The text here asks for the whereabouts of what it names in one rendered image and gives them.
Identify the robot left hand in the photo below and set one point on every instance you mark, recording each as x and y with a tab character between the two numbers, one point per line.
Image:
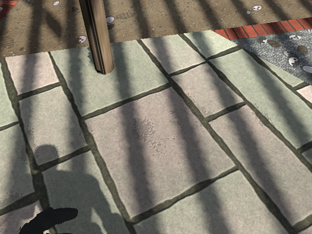
47	219

